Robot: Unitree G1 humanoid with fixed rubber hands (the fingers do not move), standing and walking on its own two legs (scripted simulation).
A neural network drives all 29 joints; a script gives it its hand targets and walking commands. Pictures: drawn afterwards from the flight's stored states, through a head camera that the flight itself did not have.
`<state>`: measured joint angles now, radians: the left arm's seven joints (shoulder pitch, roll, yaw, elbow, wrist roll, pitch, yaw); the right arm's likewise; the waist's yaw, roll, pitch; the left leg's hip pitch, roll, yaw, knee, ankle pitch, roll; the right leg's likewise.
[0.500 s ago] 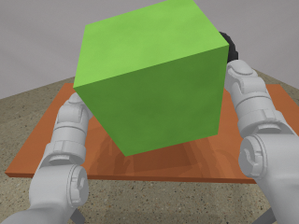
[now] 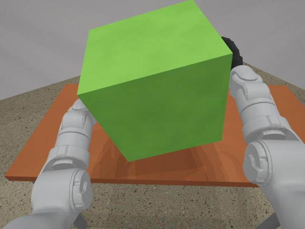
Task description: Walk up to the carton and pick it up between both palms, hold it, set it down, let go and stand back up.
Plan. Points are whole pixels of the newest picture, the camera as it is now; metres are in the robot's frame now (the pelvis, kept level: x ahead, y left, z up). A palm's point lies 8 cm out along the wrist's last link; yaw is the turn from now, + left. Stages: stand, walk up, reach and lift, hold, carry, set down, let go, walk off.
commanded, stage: set down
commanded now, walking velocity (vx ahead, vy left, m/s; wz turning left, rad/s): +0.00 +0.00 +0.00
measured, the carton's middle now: (157, 87) +0.47 +0.03 +0.18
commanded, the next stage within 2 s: none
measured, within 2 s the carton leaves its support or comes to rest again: neither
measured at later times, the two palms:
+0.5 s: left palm (91, 106) +0.41 +0.21 +0.14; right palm (229, 77) +0.46 -0.16 +0.21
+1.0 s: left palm (93, 108) +0.43 +0.21 +0.12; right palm (224, 83) +0.48 -0.16 +0.18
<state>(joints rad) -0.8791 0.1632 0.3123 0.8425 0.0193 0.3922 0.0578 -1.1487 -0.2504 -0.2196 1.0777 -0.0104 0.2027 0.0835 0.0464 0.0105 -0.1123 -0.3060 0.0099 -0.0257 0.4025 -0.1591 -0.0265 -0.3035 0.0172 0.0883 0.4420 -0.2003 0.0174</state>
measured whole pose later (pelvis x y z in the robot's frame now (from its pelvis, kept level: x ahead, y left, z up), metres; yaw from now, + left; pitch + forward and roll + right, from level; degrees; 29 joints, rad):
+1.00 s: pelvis +0.02 +0.00 +0.00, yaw +0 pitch +5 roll +1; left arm -0.88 0.16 0.35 0.97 0.05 0.19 0.05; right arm -1.07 -0.22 -0.32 1.09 -0.13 0.06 0.13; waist 0.05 0.01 -0.05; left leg -0.31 0.01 -0.02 0.40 -0.18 -0.03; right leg -0.30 0.02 0.09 0.44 -0.22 0.02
